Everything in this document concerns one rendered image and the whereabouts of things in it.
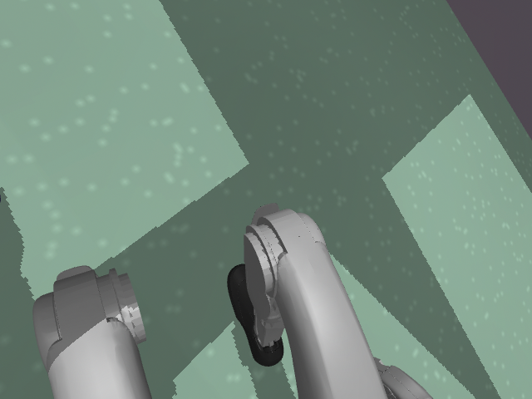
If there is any right robot foot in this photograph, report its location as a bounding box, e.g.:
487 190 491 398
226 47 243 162
227 264 283 367

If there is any right robot hand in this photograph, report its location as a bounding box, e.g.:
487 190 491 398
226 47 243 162
373 357 433 399

